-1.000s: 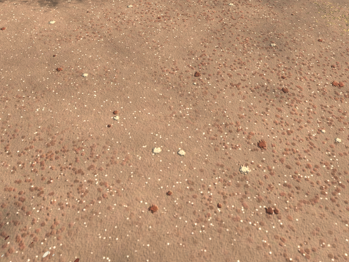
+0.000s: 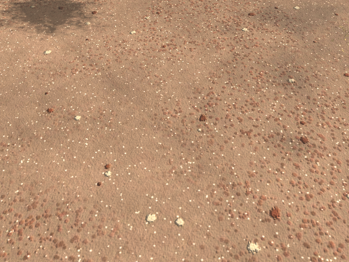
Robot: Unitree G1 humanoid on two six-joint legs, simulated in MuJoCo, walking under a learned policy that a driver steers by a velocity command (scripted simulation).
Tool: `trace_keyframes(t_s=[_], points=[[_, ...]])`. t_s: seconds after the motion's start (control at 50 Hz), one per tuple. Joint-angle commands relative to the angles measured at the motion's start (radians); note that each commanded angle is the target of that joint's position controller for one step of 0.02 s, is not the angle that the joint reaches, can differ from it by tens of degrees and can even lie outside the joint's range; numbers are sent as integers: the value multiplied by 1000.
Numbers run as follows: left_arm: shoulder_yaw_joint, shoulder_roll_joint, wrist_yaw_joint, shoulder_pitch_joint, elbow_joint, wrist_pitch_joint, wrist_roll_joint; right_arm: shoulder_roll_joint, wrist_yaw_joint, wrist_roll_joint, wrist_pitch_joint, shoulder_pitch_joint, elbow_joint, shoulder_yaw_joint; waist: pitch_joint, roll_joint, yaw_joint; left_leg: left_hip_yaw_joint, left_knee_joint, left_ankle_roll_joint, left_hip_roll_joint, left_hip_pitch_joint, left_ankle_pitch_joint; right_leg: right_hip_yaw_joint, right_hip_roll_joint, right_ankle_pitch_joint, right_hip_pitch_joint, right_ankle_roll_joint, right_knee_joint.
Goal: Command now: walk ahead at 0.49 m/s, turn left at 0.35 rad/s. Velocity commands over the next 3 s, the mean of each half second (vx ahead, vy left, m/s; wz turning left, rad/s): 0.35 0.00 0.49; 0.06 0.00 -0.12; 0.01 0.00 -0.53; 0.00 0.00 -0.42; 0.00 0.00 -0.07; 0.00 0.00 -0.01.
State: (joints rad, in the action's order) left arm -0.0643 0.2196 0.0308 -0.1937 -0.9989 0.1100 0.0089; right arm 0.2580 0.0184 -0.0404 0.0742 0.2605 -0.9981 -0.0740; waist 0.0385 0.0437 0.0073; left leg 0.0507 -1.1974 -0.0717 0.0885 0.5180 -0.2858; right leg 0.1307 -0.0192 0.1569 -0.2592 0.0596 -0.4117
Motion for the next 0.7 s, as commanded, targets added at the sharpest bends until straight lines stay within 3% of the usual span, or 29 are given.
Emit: trace_keyframes(t_s=[0.02,0.1,0.18,0.22,0.26,0.3,0.34,0.36,0.38,0.4,0.42,0.44,0.46,0.48,0.5,0.52,0.54,0.6,0.64,0.7], points=[[-15,98,-12,19,34,22,8,30,6,-1,-25,74,28,-19,-19,-126,-35,67,22,-5,69,95,101,-198,269,-20,38,101,298],[-19,122,-39,-38,21,17,16,39,-5,12,-25,-38,71,-28,19,-90,-17,96,190,16,48,232,282,-104,271,-117,112,98,314],[-19,139,-57,-80,25,10,11,25,-31,19,-19,-155,115,-19,48,-73,16,16,372,21,32,233,398,0,263,-180,169,76,326],[-20,149,-67,-98,25,-5,8,6,-45,29,-17,-232,156,-8,82,-62,32,-41,466,20,18,227,400,59,263,-366,204,63,280],[-25,169,-77,-120,26,-28,-1,-8,-61,35,-18,-278,195,0,75,-69,44,-104,523,18,-5,202,354,99,274,-544,258,57,196],[-34,199,-85,-114,41,-49,-13,14,-75,33,-22,-258,221,-6,27,-105,22,-153,549,1,-53,126,262,115,286,-765,310,53,89],[-44,226,-93,-73,67,-65,-28,72,-83,27,-23,-136,216,-30,-53,-148,-49,-184,571,-35,-118,-24,166,112,287,-960,332,34,-96],[-46,230,-91,-46,82,-69,-32,126,-80,23,-19,-22,195,-54,-115,-141,-108,-175,658,-64,-147,-168,218,109,263,-911,310,9,-262],[-44,226,-83,-42,95,-62,-31,189,-57,29,-16,73,180,-79,-175,-71,-162,-85,770,-105,-117,-376,457,114,205,-658,181,-54,-518],[-4,75,-69,-104,131,-46,36,282,-34,42,-22,53,180,-85,-257,188,-41,208,613,-192,114,-670,1042,76,70,413,-155,-104,-836],[4,94,-53,-184,155,-22,6,292,-43,67,-16,53,229,-81,-493,179,-26,646,699,-428,307,-869,980,-149,-60,604,-354,-128,-1091],[-13,160,-45,-79,165,-10,-28,236,-46,61,-22,39,255,-68,-470,27,-81,545,758,-380,258,-809,890,-245,-5,515,-392,-106,-1104],[-14,161,-48,-10,193,-11,-38,186,-43,37,-22,-35,267,-56,-333,-22,-62,421,785,-322,206,-682,752,-229,28,409,-440,-95,-1030],[-18,160,-61,3,178,-22,-21,156,-38,21,-23,-95,280,-48,-234,-99,-28,350,819,-273,158,-532,659,-220,68,344,-421,-103,-952],[-27,178,-72,6,186,-39,-8,139,-31,22,-28,-124,288,-43,-191,-86,-3,320,844,-258,131,-412,602,-225,85,309,-372,-106,-887],[-33,185,-74,-22,179,-58,-10,121,-28,38,-32,-140,294,-34,-183,-66,23,281,862,-247,127,-334,591,-219,102,291,-310,-106,-857],[-31,168,-76,-48,173,-71,-10,114,-27,50,-29,-140,294,-30,-183,-43,32,252,869,-245,119,-286,631,-205,103,279,-271,-110,-822],[-19,127,-84,-63,159,-87,-8,99,-18,64,-22,-122,272,-16,-208,3,34,142,870,-224,93,-246,699,-192,117,209,-213,-124,-669],[-10,110,-83,-46,150,-95,-9,76,-9,71,-28,-139,258,-2,-214,30,30,84,888,-190,68,-224,564,-189,133,136,-151,-129,-534],[-10,136,-76,17,159,-104,-21,100,-4,83,-34,-147,240,0,-162,63,-2,75,942,-169,72,-194,265,-172,127,80,-99,-125,-401]])
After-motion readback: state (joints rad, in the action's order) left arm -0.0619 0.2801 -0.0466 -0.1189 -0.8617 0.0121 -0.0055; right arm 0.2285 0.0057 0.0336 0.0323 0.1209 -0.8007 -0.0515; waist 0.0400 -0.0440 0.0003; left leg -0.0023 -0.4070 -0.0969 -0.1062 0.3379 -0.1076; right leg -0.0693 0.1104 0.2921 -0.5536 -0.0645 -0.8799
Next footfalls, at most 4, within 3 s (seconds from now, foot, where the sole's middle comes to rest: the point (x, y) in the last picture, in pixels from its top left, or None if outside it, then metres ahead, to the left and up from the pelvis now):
0.38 left None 0.36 0.14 -0.78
0.88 right None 0.37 -0.08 -0.78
1.28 left None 0.38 0.16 -0.78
1.68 right None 0.33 -0.11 -0.78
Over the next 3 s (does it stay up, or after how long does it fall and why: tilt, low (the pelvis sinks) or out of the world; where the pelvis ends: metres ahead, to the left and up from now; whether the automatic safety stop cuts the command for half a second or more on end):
stays up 0.34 0.02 0.00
